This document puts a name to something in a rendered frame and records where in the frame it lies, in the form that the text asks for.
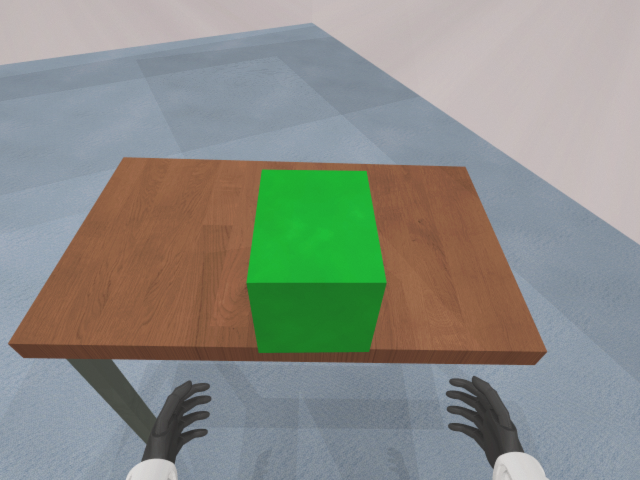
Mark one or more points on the right robot hand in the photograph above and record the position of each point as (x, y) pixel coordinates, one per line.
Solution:
(496, 433)

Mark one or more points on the table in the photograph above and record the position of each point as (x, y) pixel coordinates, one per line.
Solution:
(158, 271)

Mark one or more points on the left robot forearm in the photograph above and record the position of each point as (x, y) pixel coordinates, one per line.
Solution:
(153, 469)

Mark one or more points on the carton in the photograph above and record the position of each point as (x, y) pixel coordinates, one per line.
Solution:
(316, 277)

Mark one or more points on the right robot forearm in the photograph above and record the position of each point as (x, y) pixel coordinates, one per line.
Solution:
(517, 466)

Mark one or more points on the left robot hand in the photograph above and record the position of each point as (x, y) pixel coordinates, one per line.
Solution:
(166, 439)

